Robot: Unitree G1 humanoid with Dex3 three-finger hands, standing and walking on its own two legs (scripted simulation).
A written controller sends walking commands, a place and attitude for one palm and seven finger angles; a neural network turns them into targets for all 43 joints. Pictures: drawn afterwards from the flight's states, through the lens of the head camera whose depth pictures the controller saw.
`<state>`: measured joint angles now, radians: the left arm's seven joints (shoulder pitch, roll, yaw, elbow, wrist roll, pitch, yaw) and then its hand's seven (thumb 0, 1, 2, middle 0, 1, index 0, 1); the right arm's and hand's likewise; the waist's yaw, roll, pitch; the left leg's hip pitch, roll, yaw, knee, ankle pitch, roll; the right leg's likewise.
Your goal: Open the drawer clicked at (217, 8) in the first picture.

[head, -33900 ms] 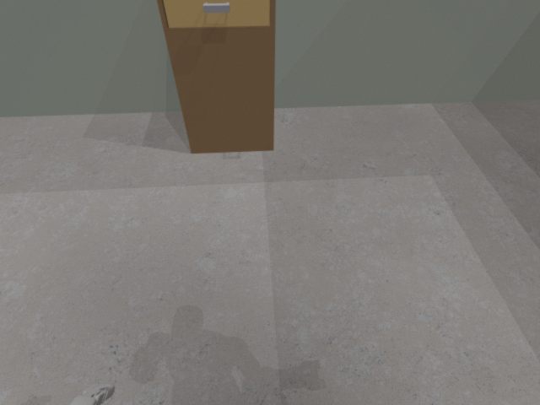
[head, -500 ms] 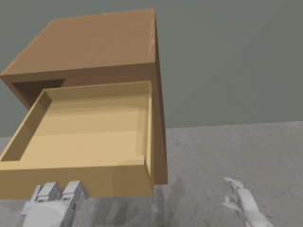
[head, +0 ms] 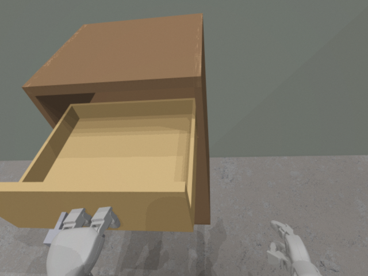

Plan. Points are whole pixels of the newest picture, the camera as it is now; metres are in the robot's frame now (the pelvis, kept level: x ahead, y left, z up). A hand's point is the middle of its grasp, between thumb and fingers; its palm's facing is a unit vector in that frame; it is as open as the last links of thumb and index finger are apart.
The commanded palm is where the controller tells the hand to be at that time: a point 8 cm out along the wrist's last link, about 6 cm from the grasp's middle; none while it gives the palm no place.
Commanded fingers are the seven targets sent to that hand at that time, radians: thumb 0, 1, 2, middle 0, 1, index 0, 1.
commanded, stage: lift the hand off the handle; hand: left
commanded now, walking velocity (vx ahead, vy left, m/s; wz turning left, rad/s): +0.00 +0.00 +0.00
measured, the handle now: (79, 227) +0.19 +0.24 +0.05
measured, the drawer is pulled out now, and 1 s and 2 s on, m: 0.30 0.28 0.28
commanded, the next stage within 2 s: draw the hand back to the body in 1.64 s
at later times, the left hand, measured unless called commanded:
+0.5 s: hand (96, 242) +0.17 +0.21 +0.04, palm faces +0.02 -0.14 -0.99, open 13.4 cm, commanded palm +0.14 +0.22 +0.11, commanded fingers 0.00 -0.50 0.30 -0.30 -1.20 -0.30 -1.20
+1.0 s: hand (72, 229) +0.17 +0.23 +0.10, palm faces +0.07 -0.22 -0.97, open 13.3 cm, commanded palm +0.14 +0.22 +0.18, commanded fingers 0.00 -0.50 0.30 -0.30 -1.20 -0.30 -1.20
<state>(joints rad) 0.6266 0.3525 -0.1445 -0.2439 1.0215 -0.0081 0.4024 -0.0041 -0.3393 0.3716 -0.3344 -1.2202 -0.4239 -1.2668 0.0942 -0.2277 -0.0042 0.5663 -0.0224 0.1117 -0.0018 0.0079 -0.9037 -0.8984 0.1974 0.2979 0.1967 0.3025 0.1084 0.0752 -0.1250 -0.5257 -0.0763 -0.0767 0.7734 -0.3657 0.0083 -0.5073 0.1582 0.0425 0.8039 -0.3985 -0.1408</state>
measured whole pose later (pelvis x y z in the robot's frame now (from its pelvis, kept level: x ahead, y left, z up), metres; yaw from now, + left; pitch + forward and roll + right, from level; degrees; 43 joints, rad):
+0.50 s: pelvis +0.00 +0.01 +0.00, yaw +0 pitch +6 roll +2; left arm 0.53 0.35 -0.20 -0.21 1.02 0.05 0.36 -0.01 -0.49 0.30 -0.36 -1.23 -0.41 -1.22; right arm 0.09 -0.21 0.00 0.59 -0.01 0.11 -0.01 0.01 -0.90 -0.90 0.20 0.30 0.20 0.30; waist 0.11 0.07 -0.13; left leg -0.49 -0.08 -0.07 0.75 -0.36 0.01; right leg -0.47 0.15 0.05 0.77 -0.39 -0.12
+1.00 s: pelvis +0.01 +0.05 +0.01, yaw -1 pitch +2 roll +0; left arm 0.63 0.39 -0.23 -0.53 0.95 0.17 0.22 -0.01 -0.49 0.30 -0.38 -1.23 -0.42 -1.23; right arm 0.10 -0.25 0.01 0.52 0.00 0.14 0.04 0.01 -0.90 -0.90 0.20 0.30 0.19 0.30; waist 0.14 0.12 -0.12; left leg -0.38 -0.09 -0.05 0.69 -0.35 0.05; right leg -0.34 0.14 0.09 0.67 -0.37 -0.08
